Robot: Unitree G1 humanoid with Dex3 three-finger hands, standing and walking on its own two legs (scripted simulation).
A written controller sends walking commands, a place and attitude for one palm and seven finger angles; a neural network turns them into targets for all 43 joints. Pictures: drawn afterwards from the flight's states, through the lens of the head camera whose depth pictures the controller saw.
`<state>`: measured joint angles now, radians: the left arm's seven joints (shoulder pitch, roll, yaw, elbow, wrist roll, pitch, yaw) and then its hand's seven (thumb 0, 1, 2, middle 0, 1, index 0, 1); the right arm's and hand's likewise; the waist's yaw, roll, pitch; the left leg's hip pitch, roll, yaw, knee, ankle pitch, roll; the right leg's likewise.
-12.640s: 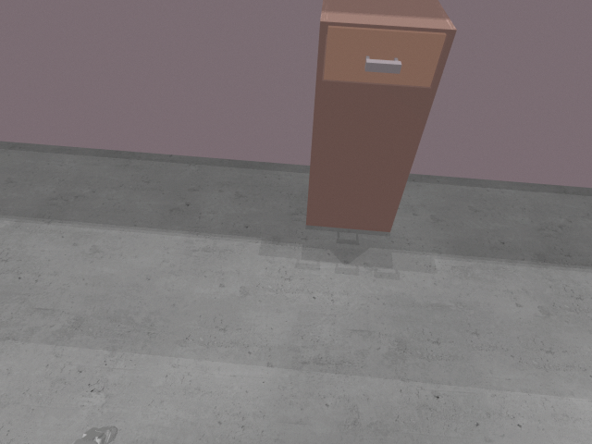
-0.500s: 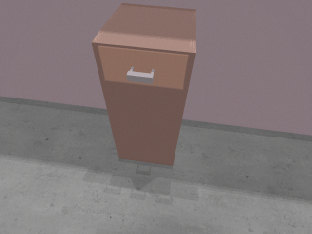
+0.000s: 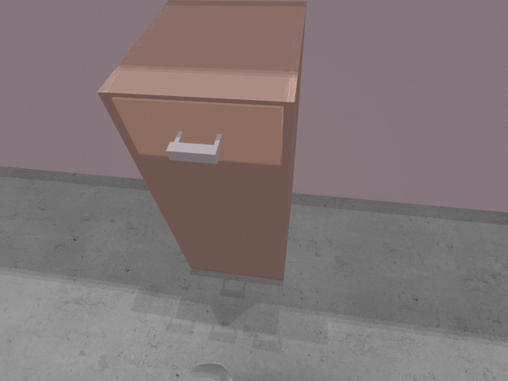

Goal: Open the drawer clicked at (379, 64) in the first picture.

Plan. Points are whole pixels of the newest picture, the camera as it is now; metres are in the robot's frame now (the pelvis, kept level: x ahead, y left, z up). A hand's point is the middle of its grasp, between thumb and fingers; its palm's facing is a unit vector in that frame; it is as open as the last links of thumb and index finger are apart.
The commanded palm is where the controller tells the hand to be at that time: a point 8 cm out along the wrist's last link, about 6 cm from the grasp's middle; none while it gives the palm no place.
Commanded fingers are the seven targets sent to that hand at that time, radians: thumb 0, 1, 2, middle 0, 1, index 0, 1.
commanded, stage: come to a stop and stand still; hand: left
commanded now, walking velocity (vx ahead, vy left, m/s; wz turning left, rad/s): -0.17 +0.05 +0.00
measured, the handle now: (196, 144) +0.55 +0.16 +0.02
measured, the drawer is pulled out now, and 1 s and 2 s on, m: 0.00 0.00 0.00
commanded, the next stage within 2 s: look again from close up in 1.02 s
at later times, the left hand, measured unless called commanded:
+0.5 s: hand out of the picture +0.02 +0.23 -0.18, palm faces +0.03 -0.97 -0.23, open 7.4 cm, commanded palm none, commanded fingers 0.00 0.90 0.90 -0.20 -0.30 -0.20 -0.30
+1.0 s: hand out of the picture -0.04 +0.13 -0.18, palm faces +0.05 -0.98 -0.19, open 7.3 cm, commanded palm none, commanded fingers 0.00 0.90 0.90 -0.20 -0.30 -0.20 -0.30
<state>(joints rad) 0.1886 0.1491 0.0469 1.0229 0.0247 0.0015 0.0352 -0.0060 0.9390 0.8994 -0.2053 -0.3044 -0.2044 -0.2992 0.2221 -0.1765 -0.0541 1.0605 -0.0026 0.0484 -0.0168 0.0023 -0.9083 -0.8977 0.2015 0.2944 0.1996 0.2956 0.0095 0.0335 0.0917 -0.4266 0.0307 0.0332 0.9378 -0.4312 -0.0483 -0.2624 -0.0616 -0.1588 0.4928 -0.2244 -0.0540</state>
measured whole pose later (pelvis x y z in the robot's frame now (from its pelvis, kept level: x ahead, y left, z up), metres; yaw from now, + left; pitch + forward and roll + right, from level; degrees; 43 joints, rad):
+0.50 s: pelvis -0.02 +0.03 +0.00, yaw -1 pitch +0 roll +0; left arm 0.22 0.21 0.06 1.04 0.02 0.06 0.01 0.00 0.91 0.90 -0.20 -0.30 -0.20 -0.30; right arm 0.14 -0.14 -0.03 1.00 -0.02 0.01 -0.03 0.00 -0.91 -0.90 0.21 0.30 0.21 0.30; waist 0.01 -0.02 0.06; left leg -0.23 0.05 0.07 0.45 -0.21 -0.02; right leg -0.30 -0.04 -0.02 0.82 -0.48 0.04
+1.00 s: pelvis -0.03 -0.04 +0.00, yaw +1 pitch -2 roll +0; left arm 0.29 0.12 0.02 1.13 0.01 0.01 0.03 0.01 0.92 0.90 -0.20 -0.30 -0.20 -0.30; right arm 0.34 -0.14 -0.01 1.18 -0.01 0.03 -0.03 0.00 -0.91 -0.90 0.20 0.29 0.20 0.30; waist -0.01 0.03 0.05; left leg -0.19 0.12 -0.01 0.43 -0.20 -0.08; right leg -0.11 0.05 -0.10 0.44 -0.30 -0.07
